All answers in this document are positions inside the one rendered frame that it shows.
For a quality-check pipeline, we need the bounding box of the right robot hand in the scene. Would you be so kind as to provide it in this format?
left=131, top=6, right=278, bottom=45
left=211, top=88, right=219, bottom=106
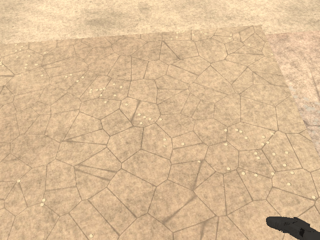
left=266, top=216, right=320, bottom=240

